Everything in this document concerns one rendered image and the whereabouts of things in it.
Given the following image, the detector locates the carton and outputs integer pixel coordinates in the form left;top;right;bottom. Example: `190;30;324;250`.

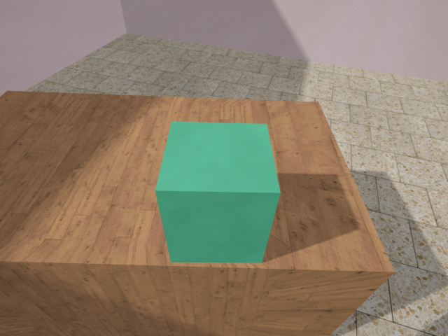
155;122;281;263

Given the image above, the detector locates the pedestal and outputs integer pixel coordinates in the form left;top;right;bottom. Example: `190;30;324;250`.
0;91;394;336

